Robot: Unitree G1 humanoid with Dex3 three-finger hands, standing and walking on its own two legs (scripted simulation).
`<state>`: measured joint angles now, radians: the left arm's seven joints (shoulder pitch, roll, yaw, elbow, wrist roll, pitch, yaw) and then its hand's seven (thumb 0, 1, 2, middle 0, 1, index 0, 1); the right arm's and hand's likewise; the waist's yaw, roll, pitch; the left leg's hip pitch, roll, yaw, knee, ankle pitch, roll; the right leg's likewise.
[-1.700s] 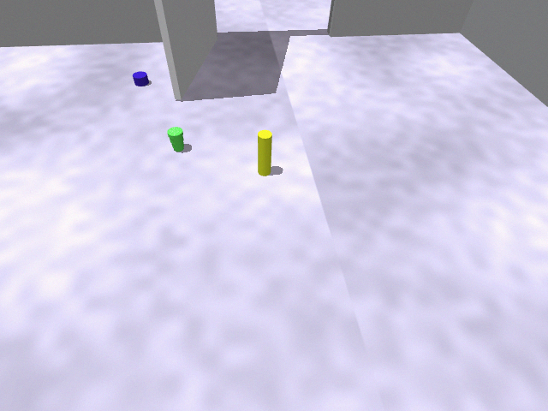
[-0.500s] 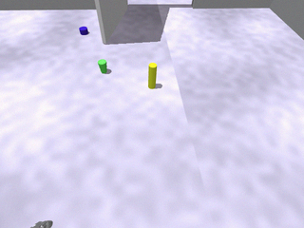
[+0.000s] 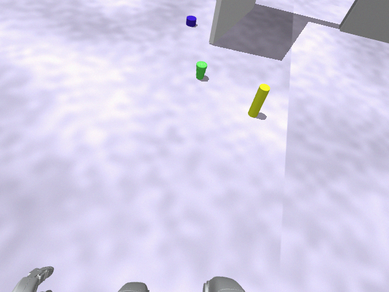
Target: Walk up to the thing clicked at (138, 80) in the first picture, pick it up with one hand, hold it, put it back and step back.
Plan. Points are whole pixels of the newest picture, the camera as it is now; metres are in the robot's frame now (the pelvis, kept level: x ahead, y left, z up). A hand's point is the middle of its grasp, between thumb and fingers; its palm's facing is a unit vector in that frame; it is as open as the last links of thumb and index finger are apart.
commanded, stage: walk up
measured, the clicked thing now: (191, 21) +2.50 -0.05 -0.72
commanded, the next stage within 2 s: stand in 1.54 s
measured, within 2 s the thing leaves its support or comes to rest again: neither
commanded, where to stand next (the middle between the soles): +0.05 -0.01 m, yaw +21 degrees
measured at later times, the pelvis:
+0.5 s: pelvis -0.01 -0.04 +0.01, yaw +15 degrees
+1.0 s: pelvis -0.02 -0.03 +0.00, yaw +22 degrees
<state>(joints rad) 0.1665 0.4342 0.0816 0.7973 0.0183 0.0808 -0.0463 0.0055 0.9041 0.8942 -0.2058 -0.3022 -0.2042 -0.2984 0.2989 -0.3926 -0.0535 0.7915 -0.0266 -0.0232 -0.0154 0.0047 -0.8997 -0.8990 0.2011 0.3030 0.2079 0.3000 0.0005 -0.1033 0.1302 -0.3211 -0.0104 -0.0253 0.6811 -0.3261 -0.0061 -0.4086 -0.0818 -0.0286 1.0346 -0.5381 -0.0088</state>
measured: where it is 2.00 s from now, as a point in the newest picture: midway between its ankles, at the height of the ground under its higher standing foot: outside the picture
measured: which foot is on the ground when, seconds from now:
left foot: down 0.00-0.20, up 0.22-0.50, down 0.52-1.00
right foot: up 0.00-0.16, down 0.18-1.00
